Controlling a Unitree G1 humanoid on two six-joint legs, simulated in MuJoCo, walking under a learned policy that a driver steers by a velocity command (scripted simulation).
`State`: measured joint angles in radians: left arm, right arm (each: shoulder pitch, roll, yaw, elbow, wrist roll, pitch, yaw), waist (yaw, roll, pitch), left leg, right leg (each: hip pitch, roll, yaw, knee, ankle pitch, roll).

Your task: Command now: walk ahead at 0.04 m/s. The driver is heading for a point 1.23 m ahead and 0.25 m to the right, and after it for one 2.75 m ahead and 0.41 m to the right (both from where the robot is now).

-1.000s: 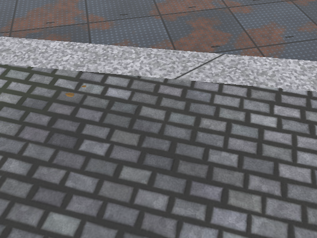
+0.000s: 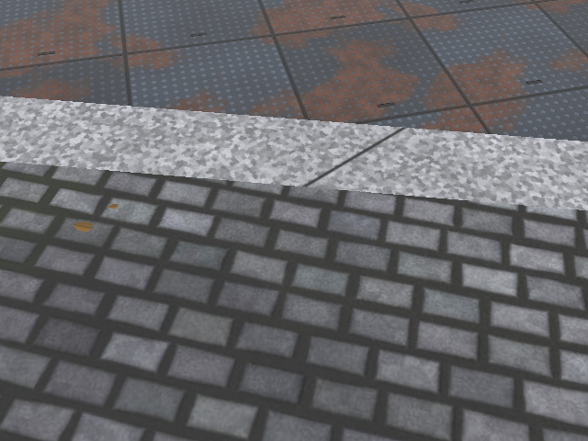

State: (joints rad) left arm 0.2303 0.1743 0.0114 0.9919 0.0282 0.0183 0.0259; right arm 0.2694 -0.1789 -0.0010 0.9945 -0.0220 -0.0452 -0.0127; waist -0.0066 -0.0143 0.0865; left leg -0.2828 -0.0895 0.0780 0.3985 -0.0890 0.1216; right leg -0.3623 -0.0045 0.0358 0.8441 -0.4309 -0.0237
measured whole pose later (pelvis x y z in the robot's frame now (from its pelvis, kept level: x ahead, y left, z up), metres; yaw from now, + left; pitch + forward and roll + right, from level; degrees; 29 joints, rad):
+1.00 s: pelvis +0.33 +0.01 -0.02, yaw -8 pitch +1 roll +0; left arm 0.03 0.18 0.04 0.90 0.03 -0.06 -0.04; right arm 0.49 -0.16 -0.02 1.09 -0.02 -0.09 -0.04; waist -0.02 0.00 0.07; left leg 0.09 0.02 0.23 0.57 -0.44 0.03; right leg -0.46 0.07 -0.15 0.56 -0.13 -0.19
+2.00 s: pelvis +0.84 -0.13 +0.01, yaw -32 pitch +1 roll +2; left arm 0.03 0.22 0.01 0.77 0.03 -0.04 -0.04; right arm 0.47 -0.22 -0.03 0.95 -0.01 -0.08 0.02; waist -0.08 -0.03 0.03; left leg 0.02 -0.05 0.06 0.24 -0.28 0.04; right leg -0.56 -0.05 -0.03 0.63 -0.10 -0.04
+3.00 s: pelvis +1.29 -0.31 +0.01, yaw +0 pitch +1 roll +0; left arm 0.11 0.27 0.04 0.74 0.04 -0.01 -0.02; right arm 0.40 -0.28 -0.07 0.82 -0.01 -0.03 0.01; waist -0.07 -0.04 0.02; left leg -0.08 -0.16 -0.12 0.33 -0.24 0.13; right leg -0.64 -0.09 0.04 0.86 -0.03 0.04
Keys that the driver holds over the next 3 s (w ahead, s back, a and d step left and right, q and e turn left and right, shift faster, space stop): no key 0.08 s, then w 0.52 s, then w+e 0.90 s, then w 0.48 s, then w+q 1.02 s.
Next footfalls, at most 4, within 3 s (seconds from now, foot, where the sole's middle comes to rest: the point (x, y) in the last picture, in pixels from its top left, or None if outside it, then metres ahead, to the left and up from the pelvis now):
0.14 right None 0.06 -0.12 -0.77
0.50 left None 0.16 0.11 -0.77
1.00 right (324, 437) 0.48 -0.05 -0.77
1.56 left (306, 294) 0.84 -0.02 -0.77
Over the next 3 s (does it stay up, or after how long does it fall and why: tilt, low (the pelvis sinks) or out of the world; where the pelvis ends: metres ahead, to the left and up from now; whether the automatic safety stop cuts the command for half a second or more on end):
stays up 1.29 -0.31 0.01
